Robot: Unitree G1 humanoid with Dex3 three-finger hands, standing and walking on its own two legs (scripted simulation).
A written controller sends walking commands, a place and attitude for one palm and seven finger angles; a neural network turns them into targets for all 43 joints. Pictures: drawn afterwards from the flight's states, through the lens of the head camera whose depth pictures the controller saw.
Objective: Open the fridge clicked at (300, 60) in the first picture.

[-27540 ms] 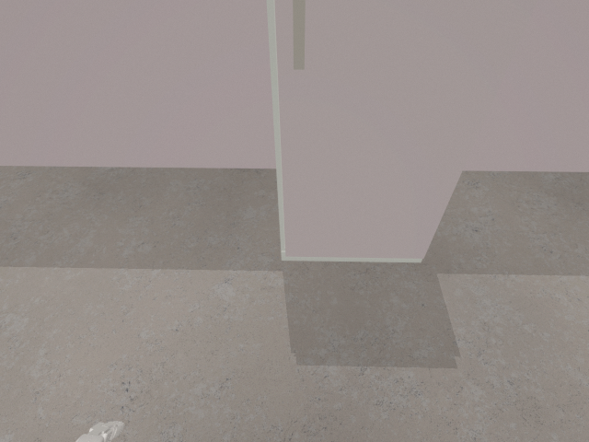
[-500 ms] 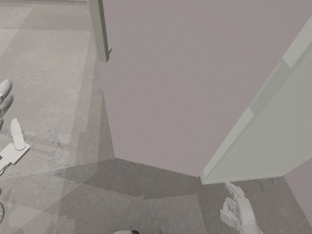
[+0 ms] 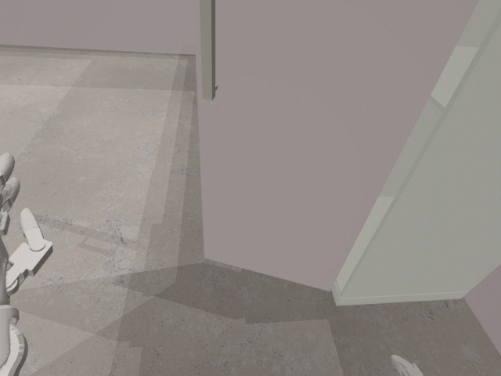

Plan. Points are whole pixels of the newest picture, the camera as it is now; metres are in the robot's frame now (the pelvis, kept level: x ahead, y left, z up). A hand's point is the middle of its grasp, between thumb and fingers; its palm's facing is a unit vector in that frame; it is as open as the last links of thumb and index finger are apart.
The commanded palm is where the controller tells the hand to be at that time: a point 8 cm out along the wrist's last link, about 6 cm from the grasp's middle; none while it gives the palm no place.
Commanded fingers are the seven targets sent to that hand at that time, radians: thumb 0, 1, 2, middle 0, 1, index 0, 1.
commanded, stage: stop stepping back and stand still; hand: left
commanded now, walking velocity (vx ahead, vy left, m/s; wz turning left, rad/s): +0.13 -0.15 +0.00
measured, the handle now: (211, 26) +0.73 +0.15 +0.28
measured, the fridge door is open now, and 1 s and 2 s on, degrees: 70 70 70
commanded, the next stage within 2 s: let the arm hang, fingers relaxed in 0.28 s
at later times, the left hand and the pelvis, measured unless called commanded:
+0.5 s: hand (91, 322) +0.20 +0.26 +0.00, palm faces +0.23 -0.88 -0.42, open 7.4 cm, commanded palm none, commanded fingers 0.00 0.90 0.90 -0.20 -0.30 -0.20 -0.30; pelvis -0.02 +0.00 -0.01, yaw +1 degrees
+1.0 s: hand out of the picture +0.00 +0.20 -0.15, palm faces +0.07 -0.97 -0.24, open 7.3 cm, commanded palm none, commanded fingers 0.00 0.90 0.90 -0.20 -0.30 -0.20 -0.30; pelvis -0.01 -0.01 +0.02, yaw +3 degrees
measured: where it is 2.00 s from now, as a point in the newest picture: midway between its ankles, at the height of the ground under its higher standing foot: outside the picture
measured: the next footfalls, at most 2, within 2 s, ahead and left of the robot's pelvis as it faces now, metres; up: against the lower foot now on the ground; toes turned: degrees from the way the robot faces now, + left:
left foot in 0.44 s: +0.07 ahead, +0.13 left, +0.00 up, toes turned +3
left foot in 0.78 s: +0.02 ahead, +0.07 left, +0.00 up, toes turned +5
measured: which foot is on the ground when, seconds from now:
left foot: down 0.00-0.20, up 0.22-0.42, down 0.44-0.60, up 0.62-0.76, down 0.78-1.00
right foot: down 0.00-1.00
